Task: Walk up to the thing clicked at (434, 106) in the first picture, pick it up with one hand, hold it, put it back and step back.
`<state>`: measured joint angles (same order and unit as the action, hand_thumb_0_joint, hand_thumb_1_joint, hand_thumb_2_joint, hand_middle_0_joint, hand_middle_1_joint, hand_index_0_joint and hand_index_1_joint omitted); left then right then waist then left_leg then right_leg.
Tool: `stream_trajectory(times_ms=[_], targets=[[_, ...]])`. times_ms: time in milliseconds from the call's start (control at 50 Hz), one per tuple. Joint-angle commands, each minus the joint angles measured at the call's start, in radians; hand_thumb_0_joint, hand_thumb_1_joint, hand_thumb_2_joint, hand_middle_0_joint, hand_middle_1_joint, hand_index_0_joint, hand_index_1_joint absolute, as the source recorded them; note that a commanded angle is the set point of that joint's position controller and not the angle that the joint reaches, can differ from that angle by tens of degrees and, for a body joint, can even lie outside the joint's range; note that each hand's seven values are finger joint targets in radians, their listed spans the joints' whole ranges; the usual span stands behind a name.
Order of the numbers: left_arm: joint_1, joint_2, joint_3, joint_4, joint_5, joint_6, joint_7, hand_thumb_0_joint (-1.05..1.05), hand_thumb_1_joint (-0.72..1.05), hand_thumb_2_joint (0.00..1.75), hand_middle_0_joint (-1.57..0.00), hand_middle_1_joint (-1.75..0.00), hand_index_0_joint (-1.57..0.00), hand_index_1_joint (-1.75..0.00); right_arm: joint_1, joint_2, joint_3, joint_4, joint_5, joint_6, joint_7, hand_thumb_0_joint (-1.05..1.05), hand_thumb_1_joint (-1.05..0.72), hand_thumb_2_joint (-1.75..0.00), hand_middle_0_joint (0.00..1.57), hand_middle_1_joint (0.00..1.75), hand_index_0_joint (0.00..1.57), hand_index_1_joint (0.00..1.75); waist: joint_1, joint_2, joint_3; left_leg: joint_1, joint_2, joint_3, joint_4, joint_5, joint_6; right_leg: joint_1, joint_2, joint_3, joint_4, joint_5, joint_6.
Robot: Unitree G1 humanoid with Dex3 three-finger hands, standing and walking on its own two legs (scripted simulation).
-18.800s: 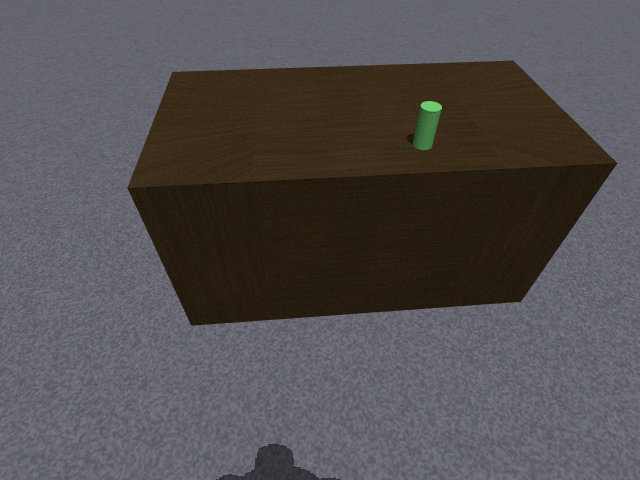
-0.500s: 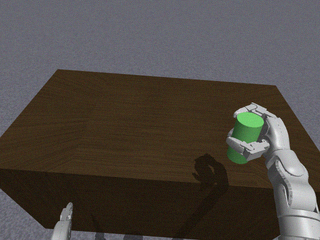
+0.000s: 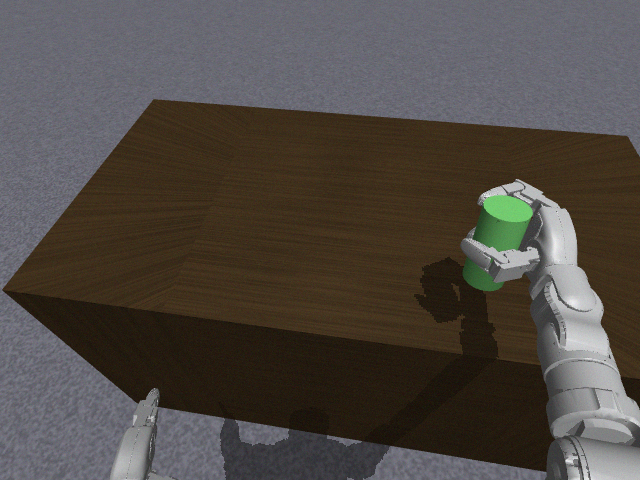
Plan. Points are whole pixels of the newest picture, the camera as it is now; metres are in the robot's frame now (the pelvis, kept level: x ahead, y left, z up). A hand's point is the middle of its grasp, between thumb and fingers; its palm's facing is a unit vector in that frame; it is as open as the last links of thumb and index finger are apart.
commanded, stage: crouch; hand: right
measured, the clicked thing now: (494, 245) +0.41 -0.17 +0.09
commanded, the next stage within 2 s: lower in 0.62 s
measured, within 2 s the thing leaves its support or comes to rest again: neither
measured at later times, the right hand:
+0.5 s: hand (477, 230) +0.46 -0.16 +0.06, palm faces -0.01 +1.00 +0.02, open 8.8 cm
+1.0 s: hand (466, 238) +0.48 -0.16 +0.02, palm faces +0.00 +1.00 +0.02, open 8.8 cm
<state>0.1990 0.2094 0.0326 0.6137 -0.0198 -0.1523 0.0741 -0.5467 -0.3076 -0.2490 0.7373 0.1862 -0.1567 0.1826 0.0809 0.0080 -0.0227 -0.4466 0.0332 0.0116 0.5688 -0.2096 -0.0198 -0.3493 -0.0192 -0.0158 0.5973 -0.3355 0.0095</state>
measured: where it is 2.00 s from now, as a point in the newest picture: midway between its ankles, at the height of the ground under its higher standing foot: outside the picture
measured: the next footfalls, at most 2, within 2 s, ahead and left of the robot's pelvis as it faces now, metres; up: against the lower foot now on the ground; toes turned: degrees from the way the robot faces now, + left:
none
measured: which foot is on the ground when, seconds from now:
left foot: down 0.00-1.00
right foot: down 0.00-1.00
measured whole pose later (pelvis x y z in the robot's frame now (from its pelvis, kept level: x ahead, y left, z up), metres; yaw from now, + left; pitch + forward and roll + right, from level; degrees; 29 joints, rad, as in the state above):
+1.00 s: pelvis -0.01 +0.00 -0.05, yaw +0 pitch +18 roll +1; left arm 0.33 0.22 0.01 0.20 0.02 -0.12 0.01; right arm -0.83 -0.42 -0.36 1.12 0.08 -0.35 0.18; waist 0.19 0.02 -0.11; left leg -0.90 0.03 0.01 0.91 -0.32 -0.02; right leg -0.81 -0.03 -0.01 0.98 -0.48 0.01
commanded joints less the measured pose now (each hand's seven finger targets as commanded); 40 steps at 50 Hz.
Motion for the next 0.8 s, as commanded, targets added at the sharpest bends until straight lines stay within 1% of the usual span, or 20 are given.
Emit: stream_trajectory(times_ms=[0,20,120,180,200,220,260,320,360,420,440,480,540,560,600,620,640,680,720,780], targets=[[-0.072,0.115,0.03,-0.185,0.001,-0.047,0.008,0.0,-0.55,0.06,-0.05,-0.04,-0.04,-0.04,-0.475,-0.19,-0.036,-0.15,0.005,-0.12,-0.001,0.0,-0.22,-1.27,1.3,1.41,1.33,1.41,-0.002,-0.018,-0.369,0.198,-0.022,0.008,-0.019,0.227,0.025,0.035,0.018,0.004,-0.049,0.264,-0.014],[-0.045,0.154,0.073,-0.162,0.002,-0.047,0.012,0.0,-0.55,0.06,-0.05,-0.04,-0.04,-0.05,-0.471,-0.188,-0.042,-0.107,0.008,-0.121,-0.001,0.0,-0.25,-1.27,1.3,1.4,1.33,1.4,0.017,-0.01,-0.346,0.158,-0.027,0.012,-0.015,0.205,0.025,0.031,0.012,0.009,-0.048,0.249,-0.014],[-0.039,0.104,0.019,-0.221,0.006,-0.05,-0.004,0.0,-0.55,0.06,-0.05,-0.05,-0.05,-0.05,-0.555,-0.193,-0.038,-0.089,-0.007,-0.169,-0.003,0.0,-0.2,-1.25,1.27,1.38,1.3,1.38,0.021,-0.035,-0.417,0.133,-0.03,0.01,0.03,0.235,0.029,0.013,0.009,0.012,0.008,0.301,-0.008],[-0.013,0.172,0.074,-0.265,0.01,-0.047,-0.008,0.0,-0.54,0.05,-0.05,-0.05,-0.05,-0.04,-0.547,-0.197,-0.043,-0.003,-0.018,-0.183,-0.002,0.0,-0.22,-1.26,1.28,1.38,1.31,1.38,0.045,-0.056,-0.453,0.08,-0.038,0.012,0.055,0.233,0.034,0.027,0.0,0.022,0.033,0.363,0.002],[-0.002,0.175,0.074,-0.279,0.012,-0.045,-0.006,0.0,-0.54,0.05,-0.05,-0.05,-0.05,-0.04,-0.614,-0.261,-0.076,-0.047,-0.024,-0.195,-0.011,0.0,-0.22,-1.26,1.28,1.38,1.31,1.38,0.045,-0.051,-0.458,0.071,-0.041,0.015,0.059,0.233,0.031,0.026,-0.004,0.025,0.041,0.381,0.002],[0.022,0.14,0.047,-0.253,0.016,-0.041,-0.015,0.0,-0.54,0.05,-0.05,-0.05,-0.05,-0.04,-0.639,-0.245,-0.064,-0.032,-0.031,-0.202,-0.01,0.0,-0.21,-1.27,1.28,1.39,1.31,1.39,0.04,-0.093,-0.46,0.058,-0.039,0.009,0.068,0.229,0.035,0.008,0.0,0.021,0.053,0.381,0.004],[0.013,0.103,0.028,-0.256,0.013,-0.042,-0.024,0.0,-0.53,0.05,-0.05,-0.05,-0.05,-0.04,-0.62,-0.205,-0.049,0.01,-0.028,-0.21,-0.003,0.0,-0.22,-1.26,1.27,1.38,1.3,1.39,0.04,-0.102,-0.426,0.026,-0.038,0.007,0.077,0.182,0.036,-0.033,0.001,0.018,0.062,0.313,0.002],[0.008,0.18,0.084,-0.345,0.016,-0.044,-0.016,0.0,-0.54,0.05,-0.05,-0.05,-0.05,-0.04,-0.659,-0.275,-0.087,0.03,-0.041,-0.222,-0.015,0.0,-0.22,-1.27,1.28,1.39,1.31,1.39,0.062,-0.04,-0.506,0.076,-0.032,0.001,0.098,0.198,0.03,-0.085,0.01,0.013,0.077,0.236,-0.01],[0.012,0.127,0.034,-0.372,0.013,-0.042,-0.024,0.0,-0.53,0.05,-0.05,-0.05,-0.05,-0.04,-0.666,-0.252,-0.076,0.031,-0.042,-0.228,-0.013,0.0,-0.22,-1.29,1.29,1.41,1.32,1.41,0.05,-0.054,-0.497,0.065,-0.033,0.002,0.11,0.196,0.031,-0.095,0.011,0.012,0.088,0.243,-0.01],[0.047,0.164,0.071,-0.374,0.019,-0.038,-0.027,0.0,-0.53,0.05,-0.05,-0.05,-0.05,-0.04,-0.674,-0.243,-0.074,0.089,-0.048,-0.231,-0.014,0.0,-0.22,-1.29,1.3,1.42,1.33,1.42,0.072,-0.076,-0.501,-0.025,-0.044,0.011,0.133,0.176,0.038,-0.075,0.0,0.032,0.108,0.302,0.001],[0.013,0.142,0.04,-0.411,0.021,-0.04,-0.029,0.0,-0.53,0.05,-0.05,-0.05,-0.05,-0.04,-0.714,-0.275,-0.086,0.043,-0.054,-0.24,-0.018,0.0,-0.22,-1.3,1.3,1.42,1.34,1.42,0.053,-0.089,-0.513,-0.02,-0.04,0.009,0.134,0.167,0.036,-0.083,0.001,0.027,0.118,0.286,-0.002],[0.044,0.151,0.063,-0.391,0.022,-0.034,-0.028,0.0,-0.53,0.04,-0.05,-0.05,-0.05,-0.04,-0.721,-0.294,-0.101,0.082,-0.06,-0.246,-0.022,0.0,-0.2,-1.28,1.29,1.41,1.32,1.41,0.063,-0.069,-0.499,-0.014,-0.035,0.003,0.15,0.151,0.037,-0.149,0.008,0.021,0.127,0.209,-0.008],[0.043,0.145,0.054,-0.448,0.02,-0.035,-0.031,0.0,-0.52,0.04,-0.05,-0.05,-0.06,-0.04,-0.713,-0.255,-0.071,0.101,-0.062,-0.242,-0.015,0.0,-0.2,-1.28,1.28,1.4,1.31,1.41,0.07,-0.085,-0.507,-0.032,-0.035,0.001,0.152,0.095,0.033,-0.158,0.009,0.022,0.126,0.129,-0.011],[0.05,0.185,0.089,-0.486,0.019,-0.035,-0.023,0.0,-0.52,0.04,-0.05,-0.05,-0.06,-0.04,-0.751,-0.315,-0.109,0.062,-0.064,-0.247,-0.023,0.0,-0.21,-1.27,1.27,1.39,1.31,1.39,0.079,-0.048,-0.553,-0.024,-0.038,0.004,0.16,0.122,0.029,-0.141,0.006,0.024,0.137,0.155,-0.013],[0.115,0.134,0.046,-0.423,0.024,-0.028,-0.036,0.0,-0.52,0.04,-0.05,-0.05,-0.05,-0.04,-0.707,-0.264,-0.081,0.133,-0.069,-0.238,-0.013,0.0,-0.21,-1.3,1.3,1.43,1.33,1.43,0.073,-0.095,-0.516,-0.036,-0.034,-0.003,0.182,0.17,0.035,-0.173,0.016,0.014,0.163,0.208,-0.007],[0.087,0.153,0.065,-0.463,0.021,-0.031,-0.034,0.0,-0.52,0.04,-0.05,-0.05,-0.05,-0.04,-0.722,-0.276,-0.096,0.102,-0.064,-0.239,-0.013,0.0,-0.21,-1.3,1.3,1.43,1.34,1.43,0.077,-0.076,-0.56,-0.029,-0.036,0.0,0.195,0.2,0.036,-0.159,0.013,0.022,0.175,0.252,-0.006],[0.076,0.185,0.091,-0.498,0.021,-0.031,-0.028,0.0,-0.53,0.05,-0.05,-0.05,-0.05,-0.04,-0.76,-0.337,-0.13,0.071,-0.069,-0.244,-0.022,0.0,-0.2,-1.3,1.3,1.42,1.33,1.42,0.078,-0.057,-0.574,-0.017,-0.035,0.0,0.198,0.221,0.033,-0.165,0.013,0.02,0.185,0.264,-0.01],[0.081,0.18,0.085,-0.505,0.023,-0.028,-0.032,0.0,-0.53,0.05,-0.05,-0.05,-0.05,-0.04,-0.758,-0.307,-0.112,0.1,-0.072,-0.24,-0.022,0.0,-0.22,-1.3,1.3,1.42,1.33,1.42,0.086,-0.071,-0.55,-0.032,-0.033,0.001,0.204,0.196,0.036,-0.188,0.014,0.018,0.186,0.226,-0.011],[0.107,0.117,0.036,-0.469,0.022,-0.023,-0.039,0.0,-0.54,0.05,-0.05,-0.05,-0.05,-0.05,-0.753,-0.272,-0.097,0.141,-0.076,-0.235,-0.018,0.0,-0.24,-1.32,1.29,1.43,1.33,1.43,0.073,-0.075,-0.488,-0.061,-0.032,-0.003,0.201,0.138,0.035,-0.242,0.016,0.015,0.186,0.155,-0.014],[0.101,0.141,0.053,-0.501,0.026,-0.024,-0.039,0.0,-0.54,0.05,-0.05,-0.05,-0.05,-0.04,-0.718,-0.279,-0.101,0.196,-0.086,-0.238,-0.013,0.0,-0.23,-1.33,1.3,1.44,1.34,1.44,0.093,-0.065,-0.493,-0.102,-0.035,-0.004,0.218,0.11,0.034,-0.264,0.012,0.02,0.201,0.125,-0.016]])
